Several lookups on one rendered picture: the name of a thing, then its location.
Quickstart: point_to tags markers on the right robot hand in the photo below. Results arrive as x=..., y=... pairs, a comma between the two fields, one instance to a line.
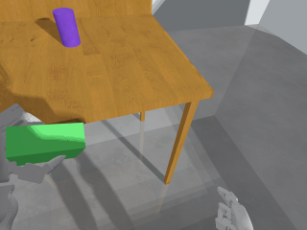
x=236, y=216

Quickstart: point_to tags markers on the table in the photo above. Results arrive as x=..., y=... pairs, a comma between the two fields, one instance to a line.
x=126, y=64

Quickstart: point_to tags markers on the left robot hand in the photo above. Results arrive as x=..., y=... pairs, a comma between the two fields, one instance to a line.
x=15, y=116

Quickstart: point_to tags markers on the robot left forearm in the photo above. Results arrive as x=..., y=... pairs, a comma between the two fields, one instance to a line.
x=8, y=205

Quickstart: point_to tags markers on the sponge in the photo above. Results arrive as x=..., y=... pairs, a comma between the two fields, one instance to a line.
x=42, y=143

